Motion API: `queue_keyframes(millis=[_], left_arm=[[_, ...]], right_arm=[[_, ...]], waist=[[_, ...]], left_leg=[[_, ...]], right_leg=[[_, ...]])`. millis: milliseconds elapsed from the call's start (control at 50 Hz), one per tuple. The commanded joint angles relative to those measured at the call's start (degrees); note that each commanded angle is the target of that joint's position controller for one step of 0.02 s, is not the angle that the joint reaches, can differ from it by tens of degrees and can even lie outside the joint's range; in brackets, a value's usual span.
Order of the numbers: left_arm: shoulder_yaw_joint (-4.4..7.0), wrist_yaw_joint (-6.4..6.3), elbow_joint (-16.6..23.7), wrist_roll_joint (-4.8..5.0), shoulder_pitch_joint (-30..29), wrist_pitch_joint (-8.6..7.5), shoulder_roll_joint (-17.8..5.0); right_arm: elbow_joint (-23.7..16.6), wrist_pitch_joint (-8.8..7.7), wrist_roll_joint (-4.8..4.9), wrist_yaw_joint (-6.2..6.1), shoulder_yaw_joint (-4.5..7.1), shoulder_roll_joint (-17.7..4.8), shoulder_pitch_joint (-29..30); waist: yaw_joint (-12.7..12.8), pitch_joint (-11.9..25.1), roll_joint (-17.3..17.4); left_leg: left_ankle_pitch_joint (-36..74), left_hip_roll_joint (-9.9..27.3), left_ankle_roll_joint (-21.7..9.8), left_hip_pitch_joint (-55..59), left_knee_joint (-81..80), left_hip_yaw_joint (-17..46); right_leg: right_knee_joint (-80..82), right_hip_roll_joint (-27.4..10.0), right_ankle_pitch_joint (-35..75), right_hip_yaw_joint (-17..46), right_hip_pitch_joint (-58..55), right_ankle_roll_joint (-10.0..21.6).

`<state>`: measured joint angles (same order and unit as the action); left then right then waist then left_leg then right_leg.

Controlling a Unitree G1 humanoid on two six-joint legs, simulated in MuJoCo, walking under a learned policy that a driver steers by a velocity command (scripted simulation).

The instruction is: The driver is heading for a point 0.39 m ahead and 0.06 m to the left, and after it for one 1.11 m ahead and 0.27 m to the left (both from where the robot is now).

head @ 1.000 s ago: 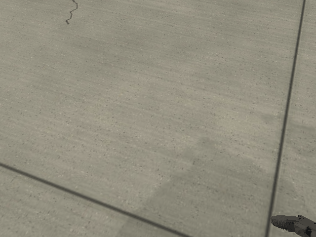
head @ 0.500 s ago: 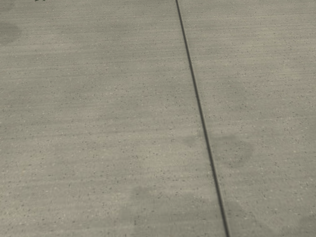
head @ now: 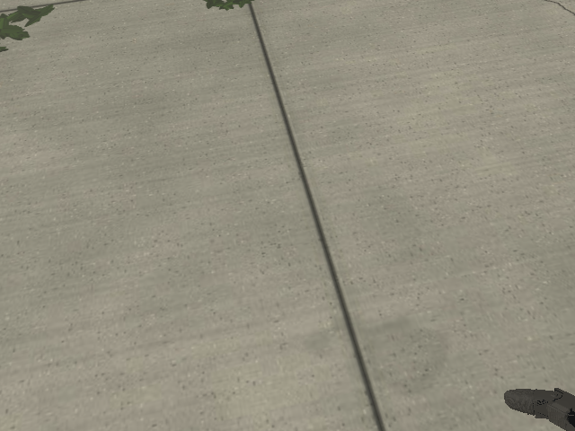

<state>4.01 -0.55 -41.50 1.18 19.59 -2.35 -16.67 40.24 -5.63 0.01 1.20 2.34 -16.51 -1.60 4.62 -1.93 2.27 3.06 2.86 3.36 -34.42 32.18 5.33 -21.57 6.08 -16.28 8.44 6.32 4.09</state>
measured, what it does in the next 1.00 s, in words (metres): walks ahead, turning left: left foot, then right foot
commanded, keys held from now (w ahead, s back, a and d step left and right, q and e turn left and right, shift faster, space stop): w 0.24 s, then q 0.76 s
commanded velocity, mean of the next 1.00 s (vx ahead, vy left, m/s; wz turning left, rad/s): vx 0.23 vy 0.00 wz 0.22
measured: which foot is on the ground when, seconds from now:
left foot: up 0.00-0.08, down 0.10-0.54, up 0.56-0.92, down 0.94-1.00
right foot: down 0.00-0.12, up 0.14-0.52, down 0.54-0.94, up 0.96-1.00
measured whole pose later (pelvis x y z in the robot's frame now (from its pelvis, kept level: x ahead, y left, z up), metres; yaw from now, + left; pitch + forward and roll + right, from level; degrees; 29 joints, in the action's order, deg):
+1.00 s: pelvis +0.31 +0.05 -0.01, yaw +19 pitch +1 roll -3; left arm 4.7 -1.5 -44.3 -0.5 6.0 1.3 -17.6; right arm 38.9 3.1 -0.9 -0.2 4.0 -17.6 -12.2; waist -0.2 -2.7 -1.3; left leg -17.8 0.7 -2.5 -19.6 36.1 0.2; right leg -46.9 -3.8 -26.2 -4.3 25.1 -2.8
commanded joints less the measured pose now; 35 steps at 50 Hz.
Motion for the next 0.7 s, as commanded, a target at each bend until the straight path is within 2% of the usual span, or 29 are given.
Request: queue_keyframes(millis=[20,60,80,100,120,140,160,180,200,220,240,260,300,320,360,400,460,500,520,540,560,580,600,620,640,660,700], left_arm=[[2.24,-0.38,1.72,-0.01,1.93,-0.50,-8.35],[2.31,-0.31,1.38,-0.27,1.31,-0.12,-8.43],[1.89,-0.20,1.50,-0.40,1.05,-0.04,-7.31],[0.87,-0.04,2.15,-0.90,0.96,-0.08,-4.90],[-0.17,-0.13,2.78,0.10,7.88,-0.65,-1.82],[-0.28,-0.23,2.61,0.61,8.68,-1.16,-3.56],[0.84,-0.14,2.91,1.11,3.22,-1.28,-7.99],[0.82,-0.16,3.97,0.65,-1.65,-1.30,-8.25],[0.74,-0.03,4.77,-0.29,-4.55,-1.51,-7.58],[0.89,0.14,4.79,-0.74,-4.86,-1.56,-6.85],[0.74,0.33,4.48,-0.66,-4.03,-1.49,-5.82],[0.56,0.29,4.35,-0.84,-3.90,-1.42,-4.81],[0.05,-0.06,5.12,-1.82,-5.12,-1.48,-3.12],[-0.37,-0.14,5.49,-2.11,-6.23,-1.66,-2.10],[-0.89,0.03,5.65,-2.03,-9.01,-1.91,-0.99],[-0.70,0.25,6.06,-1.55,-12.36,-1.80,-1.68],[-0.16,0.49,7.19,-1.35,-15.81,-1.72,-3.18],[0.63,0.57,6.61,-1.57,-13.70,-2.08,-4.85],[1.06,0.42,5.75,-1.93,-11.05,-2.41,-5.69],[1.75,-0.12,5.66,-2.84,-8.10,-2.63,-8.43],[2.29,-0.89,6.26,-3.68,-5.36,-1.90,-11.67],[1.94,-0.64,6.07,-2.93,-3.99,-0.62,-9.45],[1.28,-0.44,6.40,-2.09,-5.73,0.15,-6.76],[0.72,-0.56,6.57,-1.79,-8.60,0.59,-5.03],[0.40,-0.54,6.49,-1.91,-11.67,0.84,-4.53],[0.45,-0.57,6.32,-2.13,-14.16,1.02,-4.77],[0.84,-0.69,5.59,-2.92,-16.27,1.08,-5.60]], right_arm=[[-4.37,-1.46,0.27,0.67,1.60,-5.96,3.80],[-3.68,-1.80,0.21,0.62,2.17,-6.86,0.49],[-2.35,-1.98,-0.15,0.32,2.92,-8.00,-4.13],[-1.38,-2.25,-0.88,0.02,3.67,-10.21,-11.53],[0.29,-1.84,-1.61,-0.06,5.15,-15.55,-18.96],[2.18,-1.38,0.07,0.75,4.78,-12.97,-22.05],[1.79,-1.18,0.92,0.73,3.55,-9.02,-19.31],[1.09,-0.72,0.42,0.53,2.94,-7.53,-15.97],[1.11,-0.39,-0.06,0.47,2.39,-6.28,-13.61],[1.11,-0.44,-0.54,0.34,1.90,-5.14,-12.27],[1.26,-0.52,-0.71,0.27,1.68,-4.71,-11.79],[1.51,-0.64,-0.51,0.29,1.56,-4.71,-11.68],[2.41,-0.61,-0.09,0.02,1.81,-6.28,-12.09],[2.87,-0.31,0.02,-0.31,2.10,-7.22,-12.14],[3.80,0.63,0.58,-0.95,2.64,-8.71,-13.20],[4.82,1.65,1.09,-1.47,2.97,-9.60,-15.53],[5.41,3.13,1.64,-2.16,3.26,-9.85,-17.07],[4.66,3.78,1.80,-2.69,3.39,-9.68,-15.44],[4.00,3.97,1.82,-2.82,3.23,-8.96,-14.09],[2.86,3.77,1.10,-2.73,2.52,-6.52,-14.51],[2.21,3.33,-0.37,-2.42,1.36,-2.41,-19.52],[2.61,3.56,0.77,-2.33,1.13,-4.00,-25.25],[3.58,4.54,1.46,-2.49,2.56,-8.40,-24.21],[2.88,5.68,1.60,-2.88,3.15,-9.20,-20.09],[2.81,7.00,1.47,-3.35,3.43,-8.82,-18.79],[2.38,8.16,1.16,-3.75,3.64,-8.55,-18.41],[1.53,9.17,1.00,-3.82,3.26,-6.14,-18.68]], waist=[[-0.54,1.08,-7.99],[-2.65,1.20,-9.46],[-4.97,3.45,-9.17],[-8.39,10.23,-6.30],[-7.78,19.00,7.70],[-8.55,19.12,14.72],[-9.46,10.69,7.58],[-8.90,6.01,3.28],[-7.85,2.26,1.38],[-6.39,1.29,2.18],[-5.53,1.39,3.41],[-5.07,1.18,3.88],[-4.31,1.59,2.96],[-4.27,2.23,2.48],[-5.24,3.84,2.74],[-6.57,4.60,3.17],[-6.97,4.44,3.69],[-5.00,5.02,4.21],[-3.27,5.97,3.46],[-2.57,10.07,-0.15],[-3.91,16.10,-12.73],[-4.11,23.15,-19.44],[-3.83,19.68,-12.71],[-3.96,14.27,-9.86],[-4.80,10.78,-8.53],[-5.80,8.57,-9.38],[-6.85,6.21,-11.29]], left_leg=[[-0.49,-1.18,-1.76,6.85,-2.99,-1.22],[-5.18,-1.71,-3.92,10.70,-4.75,-2.74],[-6.02,-2.46,-5.55,17.29,-6.39,-3.90],[-5.77,3.24,-8.84,29.37,-4.91,1.37],[-14.88,14.92,-17.84,50.06,-7.13,23.24],[-30.39,19.38,-20.72,53.35,-15.49,40.19],[-36.64,18.14,-18.34,47.42,-16.80,35.58],[-32.52,15.88,-16.45,40.77,-17.08,27.82],[-26.45,13.40,-16.10,34.47,-18.50,22.18],[-21.12,11.53,-15.49,30.70,-19.64,18.38],[-17.28,10.05,-15.24,28.44,-20.75,15.67],[-8.92,9.14,-15.74,26.77,-21.09,13.56],[12.85,8.58,-16.96,25.30,-19.96,8.74],[20.03,7.88,-16.84,24.95,-19.06,6.24],[24.39,5.68,-15.26,24.12,-17.52,2.51],[22.29,4.91,-14.14,24.70,-16.02,2.43],[16.24,5.79,-13.07,26.37,-12.32,6.29],[10.94,5.74,-11.55,26.58,-8.46,9.57],[8.12,3.95,-9.96,25.00,-4.83,9.51],[0.91,0.39,-7.59,20.77,2.78,8.07],[-28.75,-5.86,-4.08,7.78,17.83,3.13],[-46.73,-6.87,-2.20,1.57,29.99,0.86],[-43.14,-4.07,-0.77,-0.58,35.76,1.57],[-39.22,-2.67,0.30,-2.91,37.95,0.00],[-35.90,-1.26,1.27,-2.65,37.68,-0.39],[-33.00,-0.29,1.92,-0.29,36.94,-0.63],[-29.06,-0.54,2.42,4.84,33.90,-3.28]], right_leg=[[3.01,-15.31,9.48,11.21,1.86,7.53],[-0.42,-15.83,14.05,12.21,-0.04,6.41],[-5.45,-13.51,20.24,11.01,0.02,5.23],[-17.74,-10.45,19.26,7.86,3.77,3.31],[-38.13,-2.48,4.69,0.64,22.05,-1.49],[-48.21,-1.17,-16.79,1.30,33.58,-2.69],[-52.36,-4.17,-13.35,2.94,38.49,-2.37],[-51.83,-6.65,-9.04,0.39,38.36,-2.19],[-48.31,-8.53,-5.63,-1.20,37.56,-2.23],[-44.84,-10.54,-2.84,-1.56,35.04,-2.25],[-42.78,-11.31,-1.34,-2.21,32.45,-2.52],[-40.67,-11.26,-1.10,-3.33,30.85,-3.15],[-34.21,-10.58,-0.89,-5.27,28.92,-5.05],[-29.87,-10.06,1.17,-5.85,27.40,-5.85],[-21.43,-8.18,8.69,-6.87,22.89,-6.60],[-15.65,-6.03,15.07,-6.77,20.31,-6.99],[-9.84,-4.72,15.45,-4.95,18.67,-6.33],[-5.29,-4.83,16.28,-4.01,14.38,-4.91],[-1.25,-5.61,21.12,-4.52,9.03,-3.54],[-1.34,-11.75,33.15,-0.73,-0.61,-0.64],[-6.24,-25.66,57.12,10.32,-15.91,6.00],[-5.55,-33.81,53.31,20.18,-19.55,13.25],[-2.75,-30.74,40.80,18.64,-14.63,12.52],[-1.15,-27.12,31.80,13.25,-9.96,10.30],[0.99,-24.76,25.36,9.27,-4.19,9.27],[3.06,-23.32,20.85,6.30,1.34,8.82],[6.11,-20.77,17.76,0.17,8.66,8.84]])
Velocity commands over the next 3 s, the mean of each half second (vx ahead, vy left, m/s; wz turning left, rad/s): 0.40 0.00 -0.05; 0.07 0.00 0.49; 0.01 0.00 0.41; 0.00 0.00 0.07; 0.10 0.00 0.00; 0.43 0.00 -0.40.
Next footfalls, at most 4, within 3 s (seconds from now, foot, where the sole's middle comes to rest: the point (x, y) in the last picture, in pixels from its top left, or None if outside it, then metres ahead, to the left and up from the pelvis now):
0.10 left None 0.23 0.14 -0.78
0.54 right None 0.44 -0.08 -0.78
0.94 left None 0.34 0.17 -0.78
1.42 right None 0.43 -0.04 -0.78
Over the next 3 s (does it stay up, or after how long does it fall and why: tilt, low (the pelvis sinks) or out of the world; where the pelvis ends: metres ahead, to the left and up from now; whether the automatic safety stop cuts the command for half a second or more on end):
stays up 0.59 0.15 -0.03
